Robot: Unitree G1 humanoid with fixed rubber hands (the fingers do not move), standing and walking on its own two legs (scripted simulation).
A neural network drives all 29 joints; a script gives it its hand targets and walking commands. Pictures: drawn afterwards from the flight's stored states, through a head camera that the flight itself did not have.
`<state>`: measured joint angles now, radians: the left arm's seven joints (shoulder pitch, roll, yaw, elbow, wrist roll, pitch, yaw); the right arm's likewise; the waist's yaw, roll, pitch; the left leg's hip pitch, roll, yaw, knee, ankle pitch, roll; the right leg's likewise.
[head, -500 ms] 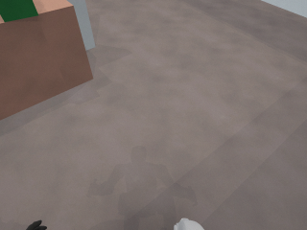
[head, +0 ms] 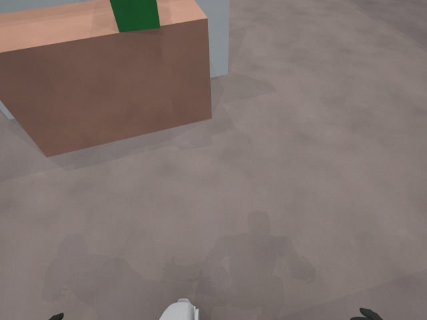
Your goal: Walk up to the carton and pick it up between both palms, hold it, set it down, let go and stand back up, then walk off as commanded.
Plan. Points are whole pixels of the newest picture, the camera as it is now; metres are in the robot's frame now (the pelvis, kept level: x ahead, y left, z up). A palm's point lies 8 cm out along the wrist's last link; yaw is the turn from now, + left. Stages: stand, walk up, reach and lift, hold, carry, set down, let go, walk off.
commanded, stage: walk up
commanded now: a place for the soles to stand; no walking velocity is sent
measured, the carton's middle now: out of the picture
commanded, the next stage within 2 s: none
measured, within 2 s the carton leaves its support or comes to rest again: neither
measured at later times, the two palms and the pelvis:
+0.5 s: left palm (85, 273) +0.23 +0.28 -0.07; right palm (370, 264) +0.27 -0.33 -0.14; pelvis +0.18 -0.05 -0.01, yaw +7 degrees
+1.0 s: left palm (78, 246) +0.30 +0.34 -0.11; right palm (313, 172) +0.51 -0.25 -0.11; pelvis +0.33 +0.02 -0.01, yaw +17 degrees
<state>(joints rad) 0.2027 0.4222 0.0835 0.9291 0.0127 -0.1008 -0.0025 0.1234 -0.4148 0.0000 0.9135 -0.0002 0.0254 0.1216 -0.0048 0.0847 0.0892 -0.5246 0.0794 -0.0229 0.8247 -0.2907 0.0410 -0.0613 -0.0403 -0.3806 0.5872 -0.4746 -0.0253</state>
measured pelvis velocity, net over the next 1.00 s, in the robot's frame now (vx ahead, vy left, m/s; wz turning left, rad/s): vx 0.33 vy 0.02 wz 0.30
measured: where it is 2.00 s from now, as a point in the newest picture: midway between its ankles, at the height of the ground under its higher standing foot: (201, 234)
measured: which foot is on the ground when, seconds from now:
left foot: up 0.00-0.04, down 0.06-0.40, up 0.42-0.86, down 0.88-1.00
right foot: down 0.00-0.10, up 0.12-0.38, down 0.40-0.92, up 0.94-1.00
